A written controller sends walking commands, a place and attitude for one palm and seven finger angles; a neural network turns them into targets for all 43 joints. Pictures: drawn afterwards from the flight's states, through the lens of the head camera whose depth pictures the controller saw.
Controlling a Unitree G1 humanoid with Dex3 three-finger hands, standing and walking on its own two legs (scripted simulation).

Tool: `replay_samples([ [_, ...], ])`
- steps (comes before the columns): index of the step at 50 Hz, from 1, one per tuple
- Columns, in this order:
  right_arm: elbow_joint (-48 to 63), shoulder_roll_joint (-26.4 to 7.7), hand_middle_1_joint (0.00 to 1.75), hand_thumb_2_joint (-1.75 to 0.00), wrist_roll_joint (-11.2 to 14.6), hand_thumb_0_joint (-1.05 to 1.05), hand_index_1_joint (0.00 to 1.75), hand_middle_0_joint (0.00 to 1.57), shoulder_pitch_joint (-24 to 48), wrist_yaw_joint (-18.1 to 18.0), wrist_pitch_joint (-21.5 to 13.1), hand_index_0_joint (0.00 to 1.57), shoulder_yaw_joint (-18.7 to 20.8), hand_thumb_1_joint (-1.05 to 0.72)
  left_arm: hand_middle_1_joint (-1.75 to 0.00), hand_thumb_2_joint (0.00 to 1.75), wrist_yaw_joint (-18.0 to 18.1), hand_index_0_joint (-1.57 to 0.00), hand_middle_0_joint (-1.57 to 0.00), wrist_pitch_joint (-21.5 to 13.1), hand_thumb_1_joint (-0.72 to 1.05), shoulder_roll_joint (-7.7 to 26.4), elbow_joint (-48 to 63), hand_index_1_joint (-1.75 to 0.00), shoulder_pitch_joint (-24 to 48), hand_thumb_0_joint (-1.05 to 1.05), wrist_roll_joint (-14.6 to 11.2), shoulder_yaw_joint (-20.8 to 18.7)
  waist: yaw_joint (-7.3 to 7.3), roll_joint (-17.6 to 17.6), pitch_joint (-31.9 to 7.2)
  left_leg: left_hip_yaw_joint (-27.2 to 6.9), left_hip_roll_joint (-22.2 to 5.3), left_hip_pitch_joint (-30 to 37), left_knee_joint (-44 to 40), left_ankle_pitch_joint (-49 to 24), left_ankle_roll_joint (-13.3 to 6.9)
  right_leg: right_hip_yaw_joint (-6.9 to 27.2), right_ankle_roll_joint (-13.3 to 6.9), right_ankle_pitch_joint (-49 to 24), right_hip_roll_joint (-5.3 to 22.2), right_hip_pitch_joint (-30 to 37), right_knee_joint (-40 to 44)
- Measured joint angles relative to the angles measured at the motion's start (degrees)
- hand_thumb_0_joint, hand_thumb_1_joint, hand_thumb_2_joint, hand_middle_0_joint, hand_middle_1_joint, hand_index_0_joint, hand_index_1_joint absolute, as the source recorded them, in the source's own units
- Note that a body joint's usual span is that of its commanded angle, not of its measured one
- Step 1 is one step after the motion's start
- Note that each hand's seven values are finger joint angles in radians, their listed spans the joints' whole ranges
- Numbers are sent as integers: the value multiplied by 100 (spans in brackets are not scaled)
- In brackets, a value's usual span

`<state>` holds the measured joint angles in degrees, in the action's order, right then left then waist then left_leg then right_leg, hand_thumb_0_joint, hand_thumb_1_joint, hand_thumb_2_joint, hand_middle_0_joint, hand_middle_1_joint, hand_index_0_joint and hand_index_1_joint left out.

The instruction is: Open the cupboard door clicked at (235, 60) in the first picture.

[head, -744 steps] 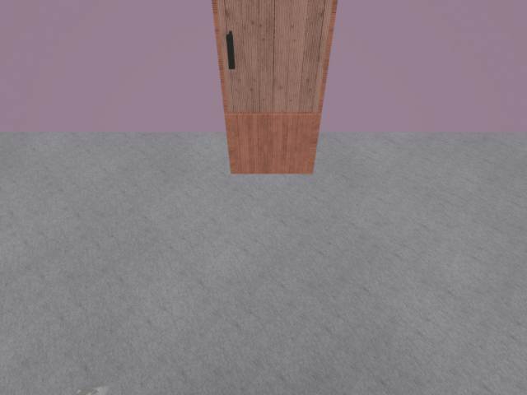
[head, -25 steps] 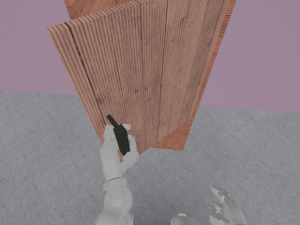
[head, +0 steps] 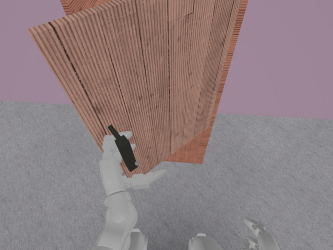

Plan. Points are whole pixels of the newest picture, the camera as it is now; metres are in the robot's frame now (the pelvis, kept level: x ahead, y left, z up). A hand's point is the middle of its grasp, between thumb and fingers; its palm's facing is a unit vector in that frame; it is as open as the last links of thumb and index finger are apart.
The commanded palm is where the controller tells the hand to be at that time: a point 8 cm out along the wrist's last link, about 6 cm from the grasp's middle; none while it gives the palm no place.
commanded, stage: open thumb and fingers to let go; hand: left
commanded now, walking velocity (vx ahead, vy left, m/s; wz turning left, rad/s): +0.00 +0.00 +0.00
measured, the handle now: (122, 148) +0.35 +0.12 +0.04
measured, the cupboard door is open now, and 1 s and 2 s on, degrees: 44 45 45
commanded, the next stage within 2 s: slide the hand sideways off the handle in 0.32 s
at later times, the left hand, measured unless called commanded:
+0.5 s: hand (136, 167) +0.30 +0.08 +0.03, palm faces +0.17 -0.98 -0.05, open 15.1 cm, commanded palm +0.27 +0.13 +0.03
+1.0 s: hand (123, 190) +0.25 +0.11 +0.03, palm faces -0.12 -0.99 -0.01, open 16.3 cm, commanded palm +0.23 +0.17 +0.03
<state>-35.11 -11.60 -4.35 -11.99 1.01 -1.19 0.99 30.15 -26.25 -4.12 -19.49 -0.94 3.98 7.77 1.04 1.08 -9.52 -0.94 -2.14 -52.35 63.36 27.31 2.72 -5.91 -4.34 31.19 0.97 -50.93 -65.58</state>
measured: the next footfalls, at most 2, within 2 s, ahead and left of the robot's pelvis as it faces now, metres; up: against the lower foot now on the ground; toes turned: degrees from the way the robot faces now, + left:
none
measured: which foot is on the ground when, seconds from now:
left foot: down 0.00-1.00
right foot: down 0.00-1.00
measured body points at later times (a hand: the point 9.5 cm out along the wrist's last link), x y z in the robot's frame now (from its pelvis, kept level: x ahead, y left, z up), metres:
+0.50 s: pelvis +0.00 +0.02 +0.00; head +0.06 +0.01 +0.44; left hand +0.29 +0.14 +0.04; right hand +0.17 -0.20 -0.11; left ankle +0.03 +0.15 -0.65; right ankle +0.01 -0.07 -0.65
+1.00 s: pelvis +0.00 +0.04 -0.01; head +0.07 +0.03 +0.43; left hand +0.25 +0.16 +0.03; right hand +0.17 -0.19 -0.10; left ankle +0.03 +0.15 -0.65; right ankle +0.01 -0.07 -0.65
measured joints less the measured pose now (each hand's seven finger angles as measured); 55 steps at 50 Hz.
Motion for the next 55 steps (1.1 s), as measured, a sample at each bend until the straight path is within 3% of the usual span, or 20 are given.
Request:
replay_samples([
  [8,62,16,30,-89,-9,1,30,20,46,15,-16,19,16,-90,-102,33,51,-27,-28,-12,-44,-58,49,-101,10,0,61,112,-19,5,5,28,1,-61,66,43,-21,33,41,7,2,-52,-26],
  [13,115,90,30,-89,-24,1,30,20,93,17,-5,19,-37,-90,-82,31,56,-25,-26,29,-48,-104,43,-82,-7,0,149,199,-36,-4,-16,45,6,-49,78,61,-49,52,72,4,6,-34,-13],
  [22,168,150,30,-89,-26,1,30,20,199,39,-10,20,-121,-90,-61,31,62,-36,-38,73,-49,-59,-7,-64,71,-1,186,324,-65,16,6,20,24,-77,145,70,-101,30,120,-22,22,-8,0],
  [24,212,133,30,-89,2,1,30,20,188,56,2,20,-151,-90,-58,31,-305,-34,-37,33,-49,75,68,-60,4,-1,241,306,-56,1,2,27,41,-116,175,70,-121,36,132,-20,40,-48,-34],
  [26,301,97,30,-89,63,1,30,20,132,45,21,20,-152,-90,-52,31,-1094,-29,-34,-69,-49,406,179,-54,-75,-1,173,304,-67,6,11,20,55,-165,237,83,-139,31,141,-6,55,-85,-88],
  [29,420,-5,30,-89,236,1,30,20,54,-7,33,20,-144,-90,-44,31,-2336,-21,-28,-92,-49,919,379,-45,-137,-1,-260,397,-73,81,86,0,66,-175,334,118,-169,13,166,12,66,-61,-137],
  [32,512,-97,30,-89,377,1,30,20,-8,-63,26,20,-139,-90,-39,30,-2966,-18,-23,98,-50,998,553,-39,-211,-1,-761,448,-63,146,146,28,62,-125,347,130,-207,42,210,-13,62,-3,-107],
  [35,615,-132,30,-89,405,1,30,20,-83,-61,18,20,-133,-90,-35,30,-2954,-16,-20,248,-50,792,721,-35,-368,-1,-901,397,-43,128,123,105,65,-108,324,127,-250,119,254,-41,68,-17,-92],
  [40,812,-110,30,-89,357,1,30,20,-166,38,41,20,-118,-90,-32,30,-2678,-15,-17,193,-50,633,1072,-32,-716,-1,-599,419,-1,48,63,185,66,-197,420,180,-290,202,293,-6,75,-141,-205],
  [45,936,-58,30,-89,350,1,30,20,-153,71,110,20,-138,-90,-31,30,-2646,-15,-15,200,-50,756,1416,-30,-1051,-1,-465,433,-6,27,65,199,51,-278,558,257,-305,220,304,52,64,-221,-326],
  [55,1029,6,30,-89,384,1,30,20,-96,-29,41,20,-231,-90,-30,30,-2929,-16,-16,281,-50,1006,1983,-30,-1617,-1,-687,223,-57,70,63,132,36,-335,635,319,-291,159,296,102,45,-234,-347],
])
